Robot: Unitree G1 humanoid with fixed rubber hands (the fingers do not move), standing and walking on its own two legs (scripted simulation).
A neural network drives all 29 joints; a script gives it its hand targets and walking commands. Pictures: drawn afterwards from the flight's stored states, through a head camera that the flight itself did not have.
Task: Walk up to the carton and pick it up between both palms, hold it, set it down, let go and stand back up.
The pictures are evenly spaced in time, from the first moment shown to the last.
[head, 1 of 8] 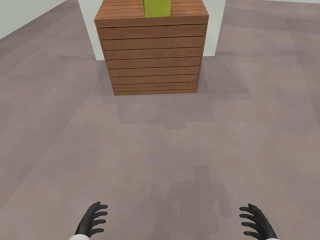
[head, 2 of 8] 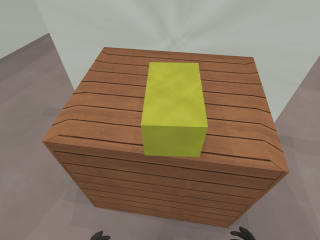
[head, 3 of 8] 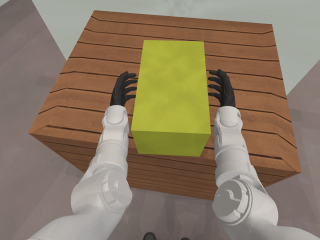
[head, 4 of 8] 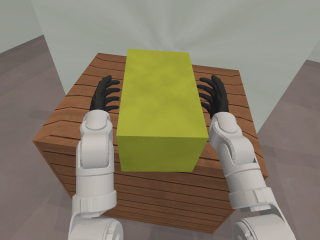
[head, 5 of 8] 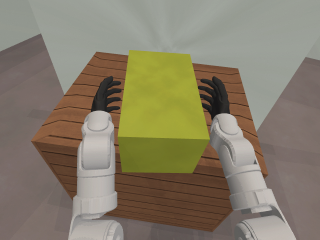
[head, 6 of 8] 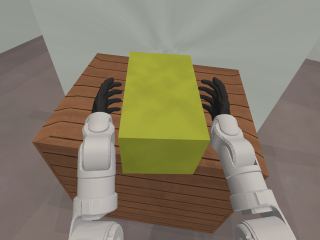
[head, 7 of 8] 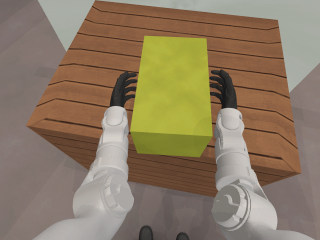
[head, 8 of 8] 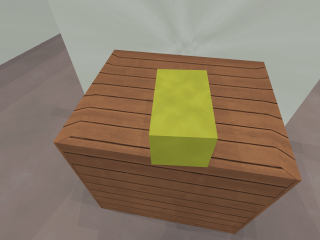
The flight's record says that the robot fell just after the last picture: no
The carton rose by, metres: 0.14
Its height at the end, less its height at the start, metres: +0.00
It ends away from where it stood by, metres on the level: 0.02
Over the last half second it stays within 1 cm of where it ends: yes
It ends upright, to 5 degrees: yes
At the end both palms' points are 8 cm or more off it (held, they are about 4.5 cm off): yes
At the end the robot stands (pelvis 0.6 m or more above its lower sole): yes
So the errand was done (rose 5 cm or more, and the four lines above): yes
